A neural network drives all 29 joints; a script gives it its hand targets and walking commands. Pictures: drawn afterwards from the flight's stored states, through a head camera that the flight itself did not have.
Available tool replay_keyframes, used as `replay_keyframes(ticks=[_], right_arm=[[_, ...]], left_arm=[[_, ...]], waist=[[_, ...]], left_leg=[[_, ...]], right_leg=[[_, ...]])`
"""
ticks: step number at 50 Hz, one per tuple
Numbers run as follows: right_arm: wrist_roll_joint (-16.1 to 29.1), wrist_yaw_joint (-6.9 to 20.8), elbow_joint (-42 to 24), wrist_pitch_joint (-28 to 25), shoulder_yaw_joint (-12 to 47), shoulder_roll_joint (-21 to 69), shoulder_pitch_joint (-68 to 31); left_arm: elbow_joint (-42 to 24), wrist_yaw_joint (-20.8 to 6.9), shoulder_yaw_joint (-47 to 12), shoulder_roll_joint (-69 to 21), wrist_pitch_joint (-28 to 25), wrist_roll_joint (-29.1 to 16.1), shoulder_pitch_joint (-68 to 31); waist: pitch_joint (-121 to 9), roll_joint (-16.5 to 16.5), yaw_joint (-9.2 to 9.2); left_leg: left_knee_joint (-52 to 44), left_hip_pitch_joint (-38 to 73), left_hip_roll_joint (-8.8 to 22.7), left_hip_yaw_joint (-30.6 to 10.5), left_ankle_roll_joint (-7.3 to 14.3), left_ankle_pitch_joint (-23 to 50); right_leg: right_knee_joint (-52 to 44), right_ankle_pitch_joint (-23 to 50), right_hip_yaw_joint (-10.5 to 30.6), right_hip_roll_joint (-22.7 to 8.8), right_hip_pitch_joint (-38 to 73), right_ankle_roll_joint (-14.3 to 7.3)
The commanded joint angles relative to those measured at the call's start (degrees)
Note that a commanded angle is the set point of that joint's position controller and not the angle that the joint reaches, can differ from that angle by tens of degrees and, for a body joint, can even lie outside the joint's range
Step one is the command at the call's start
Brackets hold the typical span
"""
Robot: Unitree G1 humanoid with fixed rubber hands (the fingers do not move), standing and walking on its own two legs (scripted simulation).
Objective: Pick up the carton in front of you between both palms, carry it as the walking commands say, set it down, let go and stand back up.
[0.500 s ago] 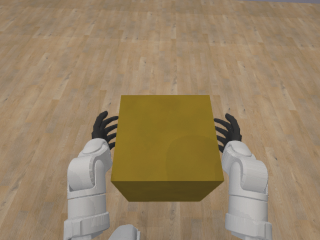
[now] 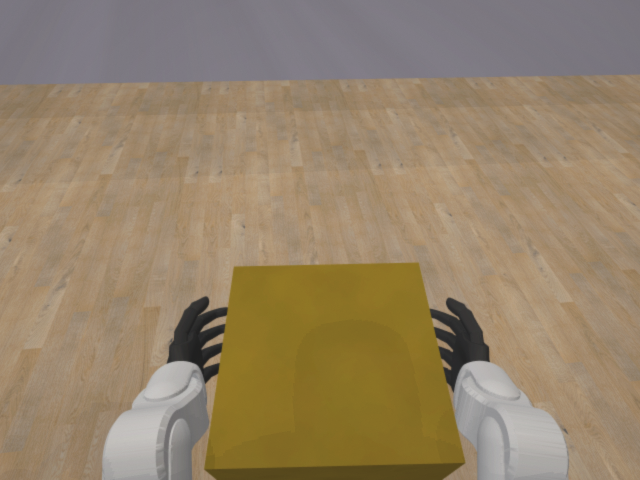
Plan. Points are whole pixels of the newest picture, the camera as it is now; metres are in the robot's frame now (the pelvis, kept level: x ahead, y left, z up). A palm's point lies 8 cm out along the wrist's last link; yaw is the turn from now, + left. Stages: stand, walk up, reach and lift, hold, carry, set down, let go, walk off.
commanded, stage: carry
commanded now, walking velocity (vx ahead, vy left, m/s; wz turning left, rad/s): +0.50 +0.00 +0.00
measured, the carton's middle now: (328, 392) +0.23 -0.01 +0.01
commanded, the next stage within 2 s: hold in 1.78 s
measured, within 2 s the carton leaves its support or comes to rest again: neither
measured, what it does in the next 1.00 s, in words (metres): walks ahead: right foot, then left foot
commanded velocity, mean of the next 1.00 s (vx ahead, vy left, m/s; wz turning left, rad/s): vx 0.03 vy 0.00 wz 0.00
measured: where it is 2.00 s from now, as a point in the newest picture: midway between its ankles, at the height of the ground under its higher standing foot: outside the picture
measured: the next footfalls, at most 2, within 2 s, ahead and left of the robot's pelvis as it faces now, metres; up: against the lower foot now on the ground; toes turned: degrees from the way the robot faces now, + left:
right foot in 0.20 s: +0.33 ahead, -0.15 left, +0.00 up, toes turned +10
left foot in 0.48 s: +0.33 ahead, +0.09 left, +0.00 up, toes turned -1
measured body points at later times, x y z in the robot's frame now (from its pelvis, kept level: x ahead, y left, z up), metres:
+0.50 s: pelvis +0.26 -0.03 -0.01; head +0.26 -0.04 +0.44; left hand +0.49 +0.14 +0.07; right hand +0.51 -0.17 +0.06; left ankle +0.29 +0.08 -0.75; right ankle +0.30 -0.13 -0.75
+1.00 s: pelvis +0.34 -0.01 -0.02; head +0.32 -0.01 +0.43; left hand +0.58 +0.15 +0.04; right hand +0.59 -0.16 +0.04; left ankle +0.29 +0.08 -0.75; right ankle +0.30 -0.13 -0.75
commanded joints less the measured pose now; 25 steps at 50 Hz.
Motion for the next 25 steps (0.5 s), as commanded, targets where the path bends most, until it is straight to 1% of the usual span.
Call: replay_keyframes(ticks=[1, 4, 5, 6, 7, 8, 9, 10, 11, 12, 13, 14, 15, 16, 17, 18, 19, 20, 21, 22, 23, 24, 25], right_arm=[[10.8, 3.4, -7.1, -0.5, 32.0, 36.9, -18.5], [9.3, 2.2, -6.6, 0.4, 30.4, 33.9, -17.1], [8.9, 1.8, -6.4, 0.7, 30.0, 33.2, -16.9], [8.4, 1.4, -6.4, 0.9, 29.6, 32.5, -17.3], [8.1, 1.0, -6.6, 1.1, 29.3, 31.7, -18.0], [7.9, 0.7, -6.5, 1.3, 29.2, 31.0, -18.0], [7.8, 0.4, -6.2, 1.5, 29.2, 30.2, -17.8], [8.1, 0.2, -6.9, 1.8, 29.7, 30.5, -18.3], [9.1, 0.3, -8.1, 1.8, 31.0, 32.0, -19.1], [10.6, 0.7, -9.1, 1.4, 32.3, 34.7, -19.9], [10.6, 1.3, -8.4, 1.1, 32.7, 37.0, -20.5], [11.2, 2.0, -9.3, 0.4, 33.8, 40.8, -20.8], [11.1, 2.6, -9.3, -0.3, 34.2, 43.1, -21.4], [10.4, 2.9, -9.1, -1.0, 33.8, 44.2, -20.9], [9.7, 3.0, -8.5, -1.3, 34.0, 44.9, -20.0], [9.2, 3.1, -8.1, -1.6, 33.9, 44.4, -19.0], [8.6, 3.0, -8.3, -1.7, 33.5, 43.2, -17.7], [8.1, 3.0, -8.5, -1.8, 33.2, 42.4, -17.1], [8.0, 3.0, -8.7, -1.6, 33.1, 41.9, -16.6], [8.0, 3.0, -9.0, -1.4, 32.9, 41.2, -16.7], [8.0, 3.0, -9.2, -1.0, 32.8, 40.4, -17.1], [8.2, 3.0, -9.6, -0.6, 32.7, 39.2, -17.8], [8.1, 2.8, -9.4, -0.1, 32.2, 37.3, -18.4]], left_arm=[[-5.4, -1.1, -31.7, -38.9, -0.7, -7.9, -17.5], [-5.8, -0.5, -31.3, -35.6, 0.4, -8.2, -17.8], [-5.8, -0.4, -30.9, -34.6, 0.7, -8.3, -17.9], [-5.3, -0.4, -30.5, -33.7, 0.9, -8.4, -18.2], [-4.5, -0.3, -29.9, -33.1, 1.0, -8.4, -17.7], [-3.8, -0.1, -29.4, -32.4, 1.1, -8.3, -17.3], [-3.9, 0.0, -29.1, -32.1, 1.2, -8.1, -17.4], [-3.9, -0.1, -28.6, -31.3, 1.3, -8.4, -17.0], [-3.3, -0.2, -28.0, -31.9, 1.1, -9.2, -17.1], [-4.9, -0.7, -29.0, -34.8, 0.6, -10.3, -16.8], [-5.7, -1.3, -30.0, -37.6, 0.2, -11.2, -18.5], [-6.8, -2.0, -30.8, -40.9, -0.6, -11.4, -18.2], [-7.1, -2.8, -31.3, -43.1, -1.3, -11.7, -18.8], [-7.4, -3.5, -32.1, -44.3, -1.8, -12.1, -19.5], [-7.4, -4.0, -32.5, -44.9, -2.1, -11.9, -20.1], [-6.8, -4.3, -32.6, -44.6, -2.3, -11.6, -19.2], [-6.7, -4.4, -32.9, -43.9, -2.3, -11.5, -17.7], [-6.8, -4.5, -33.0, -43.0, -2.3, -11.4, -17.1], [-7.1, -4.5, -33.2, -42.3, -2.2, -11.5, -17.2], [-7.5, -4.4, -33.3, -41.5, -1.9, -11.4, -17.3], [-7.6, -4.3, -33.2, -40.6, -1.6, -11.1, -17.5], [-7.8, -4.0, -33.0, -39.3, -1.1, -10.7, -18.2], [-7.9, -3.6, -32.9, -38.1, -0.5, -10.3, -19.2]], waist=[[-2.4, 9.0, 1.12], [0.5, 9.5, 0.89], [1.4, 9.7, 0.93], [1.2, 9.3, 1.1], [-0.7, 8.2, 1.92], [-4.0, 6.1, 2.61], [-8.2, 2.7, 3.11], [-11.8, -8.5, 3.26], [-14.8, -16.6, 3.36], [-17.1, -14.0, 2.84], [-16.6, -9.5, 2.89], [-17.2, -7.1, 2.77], [-16.4, -6.4, 2.41], [-15.7, -7.0, 2.36], [-15.3, -8.2, 2.25], [-14.9, -8.8, 2.44], [-14.6, -9.2, 2.59], [-14.6, -8.5, 2.44], [-14.3, -7.3, 1.85], [-13.2, -6.1, 1.82], [-12.3, -5.0, 1.93], [-10.7, -2.9, 2.05], [-8.5, 1.8, 2.52]], left_leg=[[-9.2, 5.4, 11.2, -5.6, 4.3, 13.0], [-8.4, 7.2, 11.4, -4.6, 3.7, 16.0], [-6.3, 7.9, 11.2, -3.7, 3.0, 20.2], [-2.2, 8.2, 10.5, -1.9, 2.0, 27.2], [4.9, 7.3, 9.0, 1.1, 0.4, 33.5], [13.6, 5.0, 6.5, 3.4, -1.9, 34.6], [22.3, -1.8, 4.9, 2.6, -3.9, 24.7], [36.8, -13.4, 0.8, 1.3, -5.6, 4.4], [49.7, -21.0, -4.3, -1.9, -5.8, -17.2], [54.3, -22.3, -1.8, -7.8, -4.3, -18.7], [53.1, -21.2, 0.8, -9.5, -3.4, -18.1], [47.7, -19.3, 2.5, -11.2, -2.5, -15.9], [38.5, -16.6, 4.0, -11.1, -2.2, -13.6], [31.1, -14.0, 2.8, -9.4, -2.3, -12.2], [25.8, -11.2, 1.6, -7.8, -2.6, -12.7], [21.5, -9.6, 1.0, -6.6, -3.0, -13.2], [17.9, -8.0, 0.8, -5.5, -3.1, -11.3], [13.8, -5.6, 1.0, -4.4, -3.1, -6.9], [8.7, -1.8, 1.3, -3.2, -3.0, 0.6], [4.5, 0.4, 2.0, -3.2, -3.1, 6.4], [3.8, 3.0, 3.8, -3.8, -3.0, 9.7], [3.7, 3.5, 6.7, -6.2, -2.6, 11.5], [2.2, -1.0, 9.9, -10.0, -1.9, 11.8]], right_leg=[[-14.1, 8.1, -4.6, 0.6, 0.1, 0.9], [-18.6, 10.7, -6.3, 1.0, 1.0, 0.1], [-20.0, 11.6, -6.9, 1.1, 2.2, -0.2], [-21.4, 12.1, -8.1, 2.0, 5.3, -0.5], [-24.0, 13.6, -10.4, 4.0, 11.8, -0.8], [-26.3, 15.1, -11.6, 5.6, 20.9, -0.7], [-24.6, 22.5, -6.4, 0.3, 32.1, -1.6], [-25.2, 34.2, 10.8, -11.7, 41.9, -6.3], [-30.3, 43.8, 24.2, -20.4, 45.5, -14.3], [-30.8, 45.3, 21.8, -19.4, 43.8, -14.9], [-30.0, 44.6, 16.1, -18.6, 39.8, -13.5], [-30.6, 42.7, 12.4, -16.7, 36.3, -11.2], [-31.7, 38.8, 6.9, -14.1, 33.1, -8.1], [-32.0, 36.5, 2.8, -12.0, 30.4, -6.7], [-32.6, 34.2, 1.6, -11.3, 28.3, -6.8], [-33.3, 30.1, 1.1, -11.1, 27.7, -7.4], [-34.0, 25.5, 1.1, -11.7, 26.8, -7.7], [-33.8, 20.6, 0.4, -11.8, 25.6, -7.6], [-32.6, 14.6, -1.2, -10.7, 23.0, -6.7], [-31.4, 8.8, -2.2, -8.8, 21.0, -5.0], [-30.4, 4.6, -2.8, -7.7, 18.4, -3.2], [-28.8, 1.7, -3.5, -6.7, 16.2, -1.9], [-27.5, -1.1, -4.0, -4.2, 17.1, -0.3]])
